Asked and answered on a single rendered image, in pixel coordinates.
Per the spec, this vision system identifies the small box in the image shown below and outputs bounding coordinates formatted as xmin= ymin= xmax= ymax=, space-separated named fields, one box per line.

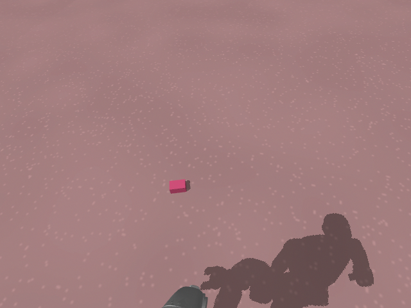
xmin=170 ymin=179 xmax=186 ymax=194

